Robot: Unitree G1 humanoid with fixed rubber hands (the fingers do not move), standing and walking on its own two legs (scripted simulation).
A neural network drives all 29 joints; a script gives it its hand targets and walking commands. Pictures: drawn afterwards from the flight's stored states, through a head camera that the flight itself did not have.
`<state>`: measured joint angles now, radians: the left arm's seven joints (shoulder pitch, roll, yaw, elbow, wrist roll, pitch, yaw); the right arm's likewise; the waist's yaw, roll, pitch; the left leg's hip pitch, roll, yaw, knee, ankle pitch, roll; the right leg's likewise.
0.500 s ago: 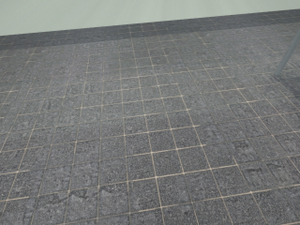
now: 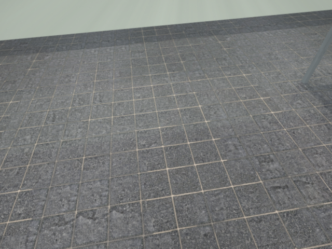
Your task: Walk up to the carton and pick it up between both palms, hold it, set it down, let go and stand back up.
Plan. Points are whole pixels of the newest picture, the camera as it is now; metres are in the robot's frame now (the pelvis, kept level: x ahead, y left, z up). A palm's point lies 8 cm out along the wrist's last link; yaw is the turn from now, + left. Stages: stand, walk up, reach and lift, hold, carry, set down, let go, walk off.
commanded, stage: walk up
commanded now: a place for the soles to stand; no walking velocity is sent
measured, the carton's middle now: out of the picture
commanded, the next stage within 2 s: none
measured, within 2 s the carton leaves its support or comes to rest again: neither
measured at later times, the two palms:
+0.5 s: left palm (151, 206) +0.27 +0.08 -0.11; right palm out of the picture +0.08 -0.46 -0.16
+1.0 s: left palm (215, 122) +0.62 -0.16 -0.13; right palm out of the picture +0.27 -0.56 -0.11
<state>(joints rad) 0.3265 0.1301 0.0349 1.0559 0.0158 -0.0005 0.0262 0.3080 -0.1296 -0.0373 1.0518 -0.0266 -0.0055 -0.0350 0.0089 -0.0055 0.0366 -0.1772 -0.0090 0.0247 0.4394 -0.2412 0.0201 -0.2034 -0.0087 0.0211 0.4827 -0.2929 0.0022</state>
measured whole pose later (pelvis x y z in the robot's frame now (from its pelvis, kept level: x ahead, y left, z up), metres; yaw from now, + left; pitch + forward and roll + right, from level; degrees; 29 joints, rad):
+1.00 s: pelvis +0.40 -0.31 -0.02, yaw -49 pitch +0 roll +1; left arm 0.39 0.30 0.03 0.80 0.03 -0.05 -0.02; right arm 0.28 -0.25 -0.01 0.68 -0.05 -0.06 -0.01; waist -0.01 -0.01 0.02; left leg -0.39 0.02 0.09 0.60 -0.21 0.02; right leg -0.32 0.03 0.10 1.21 -0.43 -0.01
